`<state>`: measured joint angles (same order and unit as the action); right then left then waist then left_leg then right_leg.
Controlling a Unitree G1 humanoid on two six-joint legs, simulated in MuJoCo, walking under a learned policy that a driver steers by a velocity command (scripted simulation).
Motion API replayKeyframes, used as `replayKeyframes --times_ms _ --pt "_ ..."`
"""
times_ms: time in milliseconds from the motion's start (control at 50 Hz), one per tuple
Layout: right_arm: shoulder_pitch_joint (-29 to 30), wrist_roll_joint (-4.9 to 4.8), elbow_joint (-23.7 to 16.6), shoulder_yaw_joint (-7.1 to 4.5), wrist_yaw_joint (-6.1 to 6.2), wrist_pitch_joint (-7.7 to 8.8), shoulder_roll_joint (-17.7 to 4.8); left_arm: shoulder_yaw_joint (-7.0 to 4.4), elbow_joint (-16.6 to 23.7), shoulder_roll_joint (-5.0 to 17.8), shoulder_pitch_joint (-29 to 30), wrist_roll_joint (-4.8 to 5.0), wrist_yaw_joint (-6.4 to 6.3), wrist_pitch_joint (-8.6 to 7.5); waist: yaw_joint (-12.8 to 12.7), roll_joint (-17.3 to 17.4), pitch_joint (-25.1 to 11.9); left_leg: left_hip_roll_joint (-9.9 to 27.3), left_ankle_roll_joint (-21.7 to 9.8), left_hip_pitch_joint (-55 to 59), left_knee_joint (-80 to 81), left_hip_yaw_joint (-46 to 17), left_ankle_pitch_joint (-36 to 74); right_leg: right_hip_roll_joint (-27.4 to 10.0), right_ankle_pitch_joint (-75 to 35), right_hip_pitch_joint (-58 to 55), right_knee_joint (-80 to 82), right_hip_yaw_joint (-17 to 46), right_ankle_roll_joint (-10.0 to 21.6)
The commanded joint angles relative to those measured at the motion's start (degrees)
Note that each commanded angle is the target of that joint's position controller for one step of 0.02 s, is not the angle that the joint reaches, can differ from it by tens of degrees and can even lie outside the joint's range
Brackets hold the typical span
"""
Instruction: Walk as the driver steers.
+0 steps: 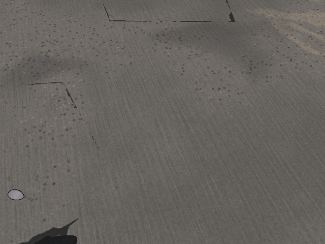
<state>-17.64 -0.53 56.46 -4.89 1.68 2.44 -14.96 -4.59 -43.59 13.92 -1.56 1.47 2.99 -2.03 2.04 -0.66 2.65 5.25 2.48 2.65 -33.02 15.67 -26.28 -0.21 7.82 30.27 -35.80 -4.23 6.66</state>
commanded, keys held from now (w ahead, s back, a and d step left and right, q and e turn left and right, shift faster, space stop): w+e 0.14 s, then w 0.86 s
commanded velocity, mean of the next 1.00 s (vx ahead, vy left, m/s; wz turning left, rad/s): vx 0.50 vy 0.00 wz -0.21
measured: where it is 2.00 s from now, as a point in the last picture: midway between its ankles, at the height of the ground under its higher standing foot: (181, 101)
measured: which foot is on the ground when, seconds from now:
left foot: down 0.00-0.00, up 0.02-0.46, down 0.48-1.00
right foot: down 0.00-0.50, up 0.52-1.00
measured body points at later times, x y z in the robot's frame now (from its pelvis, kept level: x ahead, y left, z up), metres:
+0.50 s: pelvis +0.30 +0.02 +0.01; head +0.33 +0.01 +0.46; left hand +0.37 +0.30 -0.12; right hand +0.47 -0.26 -0.08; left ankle +0.44 +0.10 -0.72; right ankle +0.12 -0.08 -0.71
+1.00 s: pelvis +0.57 -0.04 +0.02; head +0.60 -0.05 +0.46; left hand +0.85 +0.12 -0.06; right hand +0.48 -0.31 -0.12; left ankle +0.44 +0.10 -0.71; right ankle +0.70 -0.19 -0.70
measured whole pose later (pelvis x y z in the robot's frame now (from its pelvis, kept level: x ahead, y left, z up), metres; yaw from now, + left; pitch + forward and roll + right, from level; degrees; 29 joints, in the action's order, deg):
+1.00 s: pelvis +0.57 -0.04 +0.02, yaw -11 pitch +3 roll +1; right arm -22.4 -1.1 55.5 -3.1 0.1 3.2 -15.7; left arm -2.2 -41.4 13.6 0.2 0.9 2.2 -4.9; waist 5.4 -1.4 0.8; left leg -1.7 -0.8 4.4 -14.7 1.2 -21.7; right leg -2.0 1.1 30.8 -28.0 -0.7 2.7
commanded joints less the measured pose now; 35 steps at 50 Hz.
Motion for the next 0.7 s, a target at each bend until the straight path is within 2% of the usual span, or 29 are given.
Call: replayKeyframes --times_ms 20,40,60,80,100,120,180,220,280,340,400,440,460,480,500,520,540,560,580,600,620,660,700 --pt "-0.2 0.84 -8.4 1.1 -0.95 3.64 -2.8 -5.39 -0.6 18.7 -21.3 0.03 -1.34 -0.36 -6.8 -12.1 -23.4 -8.4 -0.6 -42.7 -47.2 -14.5 -7.4 -19.6 8.9 -54.5 16.7 51.4 19.6" --pt "7.0 -1.59 -10.0 -0.1 -1.84 5.63 -7.2 -3.88 -0.4 14.0 -21.4 -0.81 -1.23 -0.86 -9.5 -6.7 -20.4 -5.1 -2.4 -49.3 -49.0 -20.8 -4.3 -18.2 8.1 -53.5 19.4 46.7 15.9" --pt "9.5 -2.33 -10.7 0.03 -2.01 6.55 -7.2 -3.23 -0.1 11.5 -18.4 -0.8 -1.38 -1.46 -8.3 -4.5 -13.8 -2.5 -3.8 -50.5 -45.4 -20.3 0.6 -16.1 4.1 -46.1 19.1 38.1 13.5" --pt "9.3 -1.17 -9.8 -0.14 -1.54 6.69 -6.9 -2.7 0.7 9.7 -13.9 -0.54 -1.43 -1.82 -5.3 0.0 -9.5 -0.1 -3.8 -47.0 -39.8 -20.3 4.4 -13.6 -1.7 -36.8 19.4 31.5 11.7" --pt "8.6 -0.11 -9.3 -0.82 -1.16 6.06 -7.8 -2.08 1.6 7.9 -10.7 -0.78 -1.62 -2.03 -3.1 0.0 -7.5 1.6 -3.4 -42.1 -35.2 -20.3 6.4 -11.8 -6.8 -29.5 20.3 26.9 10.5" --pt "7.8 0.17 -9.3 -1.06 -1.17 5.12 -7.8 -1.77 2.3 7.3 -9.4 -1.15 -1.84 -2.13 -1.6 -0.6 -6.9 2.2 -2.9 -38.5 -33.0 -20.5 7.6 -10.7 -8.7 -25.0 21.5 25.4 10.3" --pt "8.8 1.04 -10.0 -0.7 -1.0 3.35 -5.5 -1.96 2.1 9.0 -10.7 -0.92 -2.82 -2.53 -0.8 -1.0 -5.3 1.6 -0.3 -37.1 -24.4 -18.6 12.8 -9.2 -14.0 -19.2 23.6 20.3 10.2" --pt "13.0 1.28 -11.1 -0.11 -1.06 3.12 -4.3 -1.99 1.3 9.4 -12.5 -0.87 -3.45 -2.59 -2.3 -1.8 -3.9 1.0 0.6 -37.1 -15.6 -17.9 20.8 -7.6 -14.5 -17.7 24.2 16.9 8.7" --pt "18.5 0.78 -12.2 0.73 -1.82 3.41 -3.1 -1.81 -0.2 9.2 -15.0 -0.76 -3.61 -2.52 -5.0 -3.6 -2.6 -1.1 0.1 -33.0 -3.5 -16.9 32.7 -5.6 -8.3 -16.2 24.4 13.9 6.1" --pt "22.2 0.02 -13.4 0.84 -2.47 3.7 -4.4 -1.79 -2.0 9.5 -17.6 -0.6 -3.36 -2.68 -6.7 -4.2 -0.7 -1.7 -0.9 -33.6 1.0 -17.4 34.4 -8.1 -3.7 -19.6 23.9 16.2 5.8" --pt "23.6 0.04 -14.5 0.72 -3.31 4.45 -5.9 -1.87 -3.4 9.8 -19.6 -0.58 -3.68 -2.14 -6.7 -4.3 0.2 -2.1 -3.1 -36.5 4.0 -17.7 28.4 -11.5 -7.1 -27.2 20.1 18.8 5.3" --pt "20.8 0.01 -14.0 0.42 -3.58 4.9 -6.9 -2.08 -3.7 10.5 -19.3 -0.69 -4.0 -1.55 -4.9 -5.5 -0.6 -3.0 -4.8 -33.2 5.2 -16.7 23.6 -12.5 -14.5 -30.0 16.8 19.4 4.2" --pt "16.2 0.16 -12.7 -0.19 -3.5 5.09 -7.9 -1.99 -3.4 10.5 -18.0 -0.62 -4.07 -1.3 -2.1 -5.6 -3.0 -4.6 -6.1 -26.8 7.0 -15.0 23.2 -10.9 -23.5 -30.1 12.2 18.1 3.2" --pt "7.9 0.65 -10.3 -1.28 -3.27 5.22 -10.2 -1.39 -3.0 9.1 -17.3 -0.83 -3.99 -1.2 1.5 -4.3 -8.8 -3.8 -8.3 -14.7 6.0 -15.8 25.1 -7.5 -28.4 -27.3 2.7 15.5 1.7" --pt "-1.8 1.22 -8.9 -2.07 -3.09 5.2 -13.7 -0.25 -1.9 6.5 -18.8 -1.93 -3.95 -1.27 4.3 2.5 -17.8 6.4 -12.6 2.5 4.2 -27.7 25.4 -2.9 -14.3 -16.6 -14.5 12.4 -0.5" --pt "-6.1 0.83 -6.7 -2.85 -3.6 4.53 -15.9 0.79 -2.0 2.4 -26.3 -0.49 -3.57 -2.28 1.3 20.1 -23.0 16.5 -20.8 18.7 12.2 -53.7 10.5 5.8 22.0 4.4 -32.1 10.0 -4.5" --pt "-5.1 -0.66 -6.9 -1.35 -3.8 4.37 -10.5 -0.03 -2.6 7.8 -22.9 0.28 -3.51 -2.91 3.5 13.6 -18.8 15.6 -19.1 17.3 16.4 -57.3 -1.6 3.0 24.7 11.7 -38.0 14.7 -4.0" --pt "-0.6 -0.58 -7.9 -0.58 -3.53 4.13 -8.0 -0.59 -0.9 10.0 -16.7 0.79 -3.36 -3.35 3.5 8.7 -11.0 14.0 -16.6 10.1 17.3 -49.3 -1.0 0.3 19.1 14.7 -38.3 13.2 -3.6" --pt "3.2 0.21 -8.9 -0.14 -3.41 3.84 -7.4 -0.47 -0.1 9.5 -13.4 0.25 -3.54 -3.49 2.1 4.1 -7.0 11.9 -15.6 2.4 18.5 -43.2 5.3 -2.6 14.3 13.0 -36.2 10.8 -3.7" --pt "5.2 0.75 -9.1 0.23 -3.4 3.82 -6.4 -0.67 0.3 8.9 -12.0 -0.58 -3.64 -3.5 0.8 3.2 -4.4 10.3 -15.6 -3.2 19.8 -39.3 11.2 -4.4 11.3 11.4 -32.9 10.2 -4.0" --pt "5.9 1.3 -9.1 0.65 -3.33 3.97 -5.6 -0.79 0.3 8.1 -12.8 -0.82 -3.59 -3.27 -0.7 4.5 -4.3 8.8 -15.2 -6.3 20.8 -36.3 15.9 -5.9 9.4 8.3 -30.7 10.2 -4.1" --pt "5.2 0.86 -8.4 0.76 -3.24 4.11 -5.6 -0.55 0.0 6.3 -14.1 -0.77 -3.58 -2.69 -1.8 5.6 -4.5 7.5 -15.6 -8.5 22.7 -32.1 21.7 -6.7 8.6 6.4 -26.9 9.1 -4.8" --pt "3.9 0.43 -7.6 0.38 -2.77 4.17 -7.4 -0.23 1.0 5.4 -11.4 -1.12 -3.69 -2.28 -1.6 4.8 -3.2 7.6 -16.2 -9.3 24.3 -29.1 27.0 -7.4 5.7 8.5 -22.0 8.1 -6.1"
